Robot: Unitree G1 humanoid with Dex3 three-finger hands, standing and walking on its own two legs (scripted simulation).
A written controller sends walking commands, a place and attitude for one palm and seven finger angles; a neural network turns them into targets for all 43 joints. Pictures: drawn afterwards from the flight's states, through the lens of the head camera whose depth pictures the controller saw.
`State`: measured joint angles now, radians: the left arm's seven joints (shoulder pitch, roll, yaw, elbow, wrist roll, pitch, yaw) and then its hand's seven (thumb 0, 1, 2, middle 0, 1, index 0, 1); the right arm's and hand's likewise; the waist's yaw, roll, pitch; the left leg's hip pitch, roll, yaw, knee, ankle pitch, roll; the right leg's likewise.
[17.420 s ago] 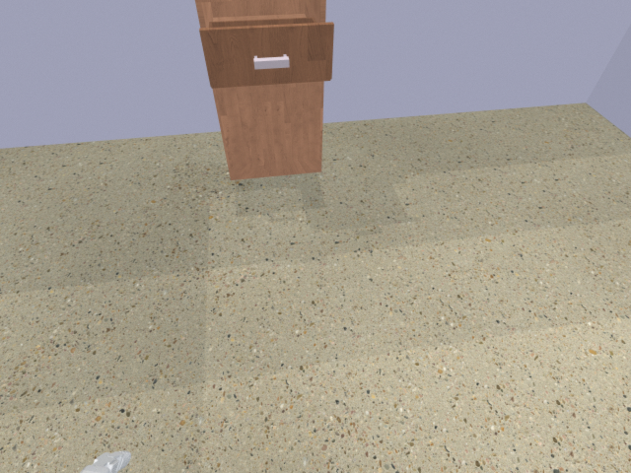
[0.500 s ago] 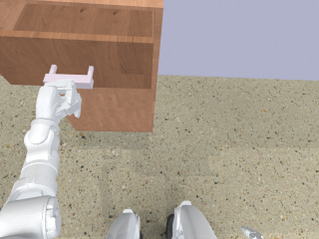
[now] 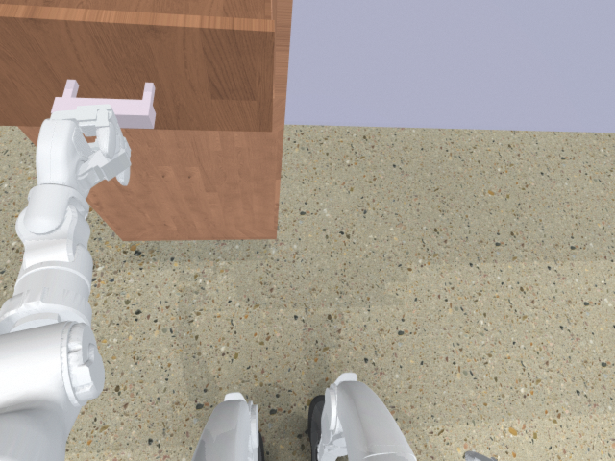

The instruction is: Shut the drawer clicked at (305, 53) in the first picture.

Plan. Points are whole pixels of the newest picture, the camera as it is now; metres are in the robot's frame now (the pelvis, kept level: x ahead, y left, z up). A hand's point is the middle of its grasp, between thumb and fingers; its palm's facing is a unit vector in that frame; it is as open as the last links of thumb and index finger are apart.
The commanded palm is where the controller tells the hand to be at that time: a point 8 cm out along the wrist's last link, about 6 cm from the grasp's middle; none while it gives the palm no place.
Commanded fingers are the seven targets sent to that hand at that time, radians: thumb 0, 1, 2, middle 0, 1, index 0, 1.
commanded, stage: push the drawer shut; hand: left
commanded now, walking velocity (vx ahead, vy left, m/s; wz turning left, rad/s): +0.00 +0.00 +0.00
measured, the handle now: (108, 100) +0.56 +0.23 +0.04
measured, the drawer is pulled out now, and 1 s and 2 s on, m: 0.08 0.00 0.00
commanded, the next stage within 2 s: pull the fist back off the drawer in 0.92 s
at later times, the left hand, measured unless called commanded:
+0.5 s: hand (130, 109) +0.55 +0.21 +0.04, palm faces +0.00 -1.00 -0.04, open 3.4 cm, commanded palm +0.55 +0.23 +0.04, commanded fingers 0.00 0.90 0.90 -1.40 -1.60 -1.40 -1.60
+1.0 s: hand (121, 99) +0.57 +0.22 +0.04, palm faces +0.00 -1.00 -0.05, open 3.4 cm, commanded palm +0.61 +0.21 +0.04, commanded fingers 0.00 0.90 0.90 -1.40 -1.60 -1.40 -1.60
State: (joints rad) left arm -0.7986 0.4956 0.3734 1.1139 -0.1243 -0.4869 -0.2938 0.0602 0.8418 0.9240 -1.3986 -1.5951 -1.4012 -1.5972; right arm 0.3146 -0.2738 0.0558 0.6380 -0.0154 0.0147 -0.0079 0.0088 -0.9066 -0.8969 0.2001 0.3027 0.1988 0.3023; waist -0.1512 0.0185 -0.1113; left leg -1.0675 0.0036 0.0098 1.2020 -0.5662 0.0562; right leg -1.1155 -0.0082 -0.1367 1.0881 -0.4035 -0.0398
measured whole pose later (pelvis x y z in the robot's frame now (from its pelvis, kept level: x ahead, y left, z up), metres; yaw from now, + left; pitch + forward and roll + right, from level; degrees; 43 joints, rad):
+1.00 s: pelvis -0.02 +0.00 -0.02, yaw -1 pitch +31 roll -7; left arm -1.23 0.76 0.36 1.37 0.01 -0.37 -0.26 0.09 0.67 0.97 -1.40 -1.60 -1.40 -1.60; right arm 0.37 -0.28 0.11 0.64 -0.05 0.03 0.01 0.00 -0.91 -0.90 0.20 0.30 0.20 0.30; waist -0.29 0.04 -0.10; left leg -1.30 0.01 -0.05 1.31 -0.56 0.06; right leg -1.30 0.00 -0.20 1.12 -0.37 -0.04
